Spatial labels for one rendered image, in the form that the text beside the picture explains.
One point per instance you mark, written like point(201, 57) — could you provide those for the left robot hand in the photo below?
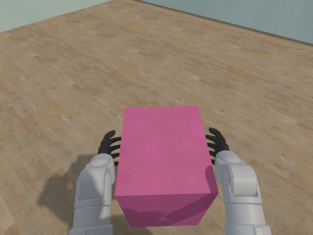
point(106, 148)

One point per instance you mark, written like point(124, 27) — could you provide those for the robot right forearm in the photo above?
point(241, 196)

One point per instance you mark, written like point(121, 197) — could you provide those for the carton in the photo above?
point(165, 175)

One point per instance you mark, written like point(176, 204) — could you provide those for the robot left forearm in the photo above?
point(93, 198)

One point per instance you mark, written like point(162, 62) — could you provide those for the right robot hand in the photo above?
point(220, 143)

